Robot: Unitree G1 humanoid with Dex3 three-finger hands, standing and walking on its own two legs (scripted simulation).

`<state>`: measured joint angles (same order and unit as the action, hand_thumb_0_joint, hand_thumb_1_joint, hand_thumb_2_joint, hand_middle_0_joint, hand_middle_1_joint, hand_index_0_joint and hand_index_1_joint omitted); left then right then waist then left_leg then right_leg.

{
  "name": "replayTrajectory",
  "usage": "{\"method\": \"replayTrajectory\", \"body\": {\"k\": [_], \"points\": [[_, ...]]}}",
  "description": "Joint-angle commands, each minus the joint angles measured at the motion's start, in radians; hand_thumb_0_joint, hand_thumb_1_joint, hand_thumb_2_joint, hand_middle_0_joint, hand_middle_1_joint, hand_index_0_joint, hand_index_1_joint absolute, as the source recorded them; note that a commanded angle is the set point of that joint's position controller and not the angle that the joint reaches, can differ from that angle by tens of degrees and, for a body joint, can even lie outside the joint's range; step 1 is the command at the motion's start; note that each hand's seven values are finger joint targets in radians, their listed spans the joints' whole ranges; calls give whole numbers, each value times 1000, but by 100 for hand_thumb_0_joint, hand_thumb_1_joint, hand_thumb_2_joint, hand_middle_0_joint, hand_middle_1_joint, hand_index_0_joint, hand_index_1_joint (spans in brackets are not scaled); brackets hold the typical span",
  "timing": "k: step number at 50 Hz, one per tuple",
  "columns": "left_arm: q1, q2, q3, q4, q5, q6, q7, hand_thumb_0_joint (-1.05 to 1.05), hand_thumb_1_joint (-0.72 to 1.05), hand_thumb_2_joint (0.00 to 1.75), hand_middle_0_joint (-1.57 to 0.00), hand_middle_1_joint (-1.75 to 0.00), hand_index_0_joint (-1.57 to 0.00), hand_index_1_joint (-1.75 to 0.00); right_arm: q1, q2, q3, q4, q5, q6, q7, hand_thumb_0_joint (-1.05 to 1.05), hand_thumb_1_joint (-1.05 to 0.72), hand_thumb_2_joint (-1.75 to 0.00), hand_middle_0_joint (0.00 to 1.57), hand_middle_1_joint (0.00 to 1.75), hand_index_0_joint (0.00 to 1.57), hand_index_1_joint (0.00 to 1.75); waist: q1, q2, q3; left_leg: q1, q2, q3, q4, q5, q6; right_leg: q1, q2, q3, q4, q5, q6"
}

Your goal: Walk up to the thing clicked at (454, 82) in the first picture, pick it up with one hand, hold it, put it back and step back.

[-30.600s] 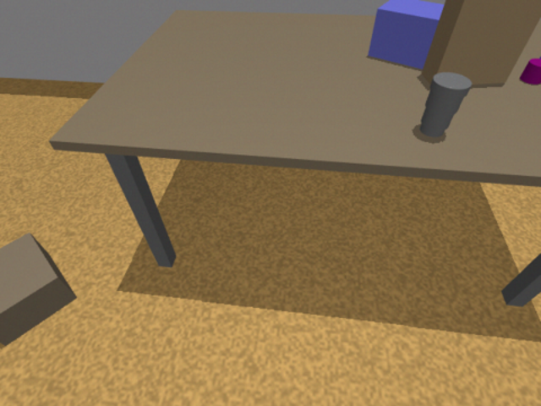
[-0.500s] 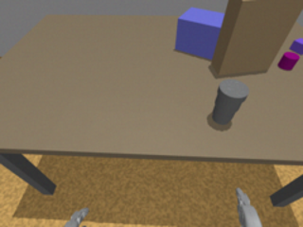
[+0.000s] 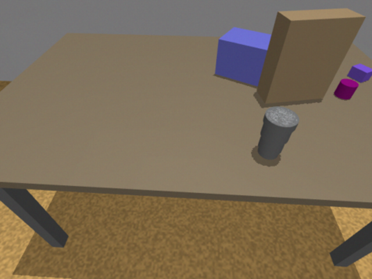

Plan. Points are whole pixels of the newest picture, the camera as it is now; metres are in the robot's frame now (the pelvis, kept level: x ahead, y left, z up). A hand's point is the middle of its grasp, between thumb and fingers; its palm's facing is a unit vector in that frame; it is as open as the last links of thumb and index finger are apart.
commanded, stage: home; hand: right
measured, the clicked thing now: (274, 135) +0.50 -0.23 +0.02
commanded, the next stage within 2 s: stand in 1.40 s
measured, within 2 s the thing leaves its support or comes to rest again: neither
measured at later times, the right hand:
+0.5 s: hand out of the picture +0.06 -0.26 -0.15, palm faces -0.06 +0.93 -0.36, open 17.5 cm
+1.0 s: hand out of the picture +0.09 -0.26 -0.15, palm faces -0.05 +0.93 -0.36, open 17.5 cm
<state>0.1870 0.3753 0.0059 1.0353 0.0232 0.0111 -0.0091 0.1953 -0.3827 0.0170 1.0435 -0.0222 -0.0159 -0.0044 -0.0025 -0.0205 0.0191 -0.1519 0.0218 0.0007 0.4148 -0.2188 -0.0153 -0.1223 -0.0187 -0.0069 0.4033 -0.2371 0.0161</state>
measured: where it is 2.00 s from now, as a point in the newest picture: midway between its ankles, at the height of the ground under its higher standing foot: outside the picture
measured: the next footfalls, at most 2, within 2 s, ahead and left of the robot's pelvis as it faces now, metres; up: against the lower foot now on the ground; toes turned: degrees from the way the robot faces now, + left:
none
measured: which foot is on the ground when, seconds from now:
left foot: down 0.00-1.00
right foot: down 0.00-1.00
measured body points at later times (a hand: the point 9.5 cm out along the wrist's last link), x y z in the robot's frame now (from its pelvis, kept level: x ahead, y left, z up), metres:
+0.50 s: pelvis +0.00 +0.00 +0.00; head +0.00 +0.00 +0.45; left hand +0.04 +0.30 -0.14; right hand +0.06 -0.30 -0.13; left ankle +0.01 +0.13 -0.74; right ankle -0.01 -0.13 -0.74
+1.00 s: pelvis +0.01 +0.00 +0.00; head +0.01 +0.00 +0.45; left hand +0.08 +0.30 -0.13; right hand +0.09 -0.31 -0.12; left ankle +0.01 +0.13 -0.74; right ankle -0.01 -0.13 -0.74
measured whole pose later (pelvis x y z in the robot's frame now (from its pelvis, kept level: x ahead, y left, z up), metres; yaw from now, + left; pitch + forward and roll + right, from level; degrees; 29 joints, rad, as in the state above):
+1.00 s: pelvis +0.01 +0.00 +0.00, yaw +1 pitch -2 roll +0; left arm 0.12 0.35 0.00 1.13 0.01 0.00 0.00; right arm 0.11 -0.36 0.02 1.11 -0.01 -0.01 0.00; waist 0.00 -0.01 0.04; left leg -0.11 0.02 -0.01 0.33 -0.19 -0.02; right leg -0.07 -0.02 -0.02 0.31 -0.21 0.01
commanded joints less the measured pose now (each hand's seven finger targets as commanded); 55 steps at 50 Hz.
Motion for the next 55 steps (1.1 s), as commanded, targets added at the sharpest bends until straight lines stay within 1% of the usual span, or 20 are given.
{"method": "replayTrajectory", "body": {"k": [1,2,5,7,11,12,14,19,21,23,24,26,27,28,32,45,46,50,52,55], "points": [[-60,189,25,-32,2,-26,10,0,89,90,-20,-30,-20,-29,-87,-203,-36,-35,3,-20,-11,0,59,-3,5,4,5,4,6,12,17,-23,87,-92,-115,-5,38,-45,-87,86,-130,-14,-38],[-67,202,28,-25,2,-25,10,0,89,90,-20,-29,-20,-29,-73,-200,-35,-24,3,-17,-10,0,58,-4,5,5,5,5,0,0,35,-24,85,-94,-123,-32,38,-71,-86,93,-140,-51,-39],[-51,194,25,-3,-2,-27,9,0,90,90,-20,-30,-20,-29,-72,-216,-36,-4,1,-18,-8,0,59,-3,5,5,5,5,5,30,10,-33,93,-106,-142,-53,43,-34,-82,84,-130,-13,-38],[-47,204,26,9,-2,-31,11,0,90,90,-20,-30,-20,-29,-69,-206,-34,2,3,-18,-8,0,58,-4,5,5,5,5,4,1,-6,-6,88,-98,-126,-3,41,-35,-90,93,-143,-1,-39],[-46,195,23,21,-6,-34,14,0,89,90,-20,-30,-20,-29,-72,-208,-35,12,4,-20,-10,0,59,-3,5,5,5,5,9,17,-23,23,96,-95,-104,114,42,-9,-100,93,-136,108,-38],[-49,196,23,27,-7,-33,14,0,90,90,-20,-30,-20,-29,-63,-200,-31,17,5,-20,-10,0,58,-4,5,5,5,5,3,20,5,3,91,-96,-123,73,38,-27,-94,92,-141,72,-35],[-44,196,25,31,-6,-34,17,0,90,90,-20,-30,-20,-29,-71,-200,-32,16,5,-20,-10,0,58,-4,5,5,5,5,10,15,-18,14,97,-97,-110,117,41,1,-97,86,-134,113,-35],[-52,188,29,44,-7,-23,13,0,90,90,-20,-30,-20,-30,-62,-197,-33,23,5,-12,-10,0,58,-4,5,5,5,5,4,52,49,-39,94,-113,-165,-70,39,-49,-79,76,-139,-17,-35],[-44,191,31,48,-5,-24,12,0,90,90,-20,-30,-20,-30,-70,-196,-35,20,6,-11,-10,0,58,-4,5,5,5,5,7,30,51,-40,90,-113,-161,-83,39,-62,-81,84,-149,-44,-36],[-49,185,31,44,-4,-27,12,0,90,90,-20,-30,-20,-30,-73,-198,-38,19,5,-13,-10,0,57,-4,5,5,5,5,8,38,19,-21,97,-112,-151,-34,42,-36,-86,85,-137,16,-38],[-47,184,30,44,-4,-30,13,0,90,90,-20,-30,-20,-30,-78,-191,-37,15,7,-16,-10,0,58,-4,5,5,5,5,8,17,-5,2,97,-105,-130,45,43,-17,-97,87,-139,61,-41],[-59,187,30,42,-6,-33,15,0,90,90,-20,-30,-20,-30,-77,-189,-36,15,8,-18,-11,0,58,-4,5,5,5,5,6,13,-22,16,97,-97,-118,117,39,0,-99,87,-137,110,-38],[-60,182,29,43,-9,-33,15,0,90,90,-20,-30,-20,-30,-79,-192,-34,19,9,-18,-12,0,58,-4,5,5,5,5,6,36,-8,21,95,-96,-120,111,40,-14,-99,90,-140,114,-35],[-62,188,30,39,-8,-34,16,0,90,90,-20,-30,-20,-30,-80,-188,-35,15,10,-21,-12,0,58,-3,5,5,5,5,4,20,-39,42,102,-96,-110,180,40,9,-103,86,-129,169,-38],[-73,181,31,41,-9,-30,19,0,90,90,-20,-30,-20,-30,-84,-197,-35,18,10,-20,-16,0,58,-3,5,5,5,5,7,30,-58,42,110,-91,-104,250,41,49,-105,74,-110,227,-33],[-89,179,31,42,-10,-30,22,0,90,90,-20,-30,-20,-30,-106,-196,-39,19,12,-14,-18,0,57,-4,5,5,5,5,8,23,-46,65,110,-83,-96,299,33,62,-112,64,-123,280,-27],[-91,184,32,45,-11,-30,23,0,90,90,-20,-30,-20,-30,-104,-185,-36,23,12,-11,-17,0,58,-3,5,5,5,5,4,9,-20,44,102,-85,-112,245,28,42,-108,65,-137,232,-24],[-97,185,36,36,-10,-32,22,0,90,90,-20,-30,-20,-30,-112,-193,-41,19,11,-14,-17,0,58,-4,5,5,5,5,6,28,-45,62,109,-86,-109,274,31,63,-111,64,-133,258,-28],[-103,186,37,39,-10,-31,22,0,90,90,-20,-30,-20,-30,-109,-182,-39,22,11,-11,-16,0,58,-4,5,5,5,5,2,15,-18,43,101,-84,-126,199,29,38,-106,66,-146,182,-26],[-102,182,37,37,-13,-30,20,0,90,90,-20,-30,-20,-30,-110,-189,-41,24,10,-14,-15,0,59,-3,5,4,5,4,4,33,-28,48,103,-85,-129,214,29,48,-108,68,-146,189,-30]]}}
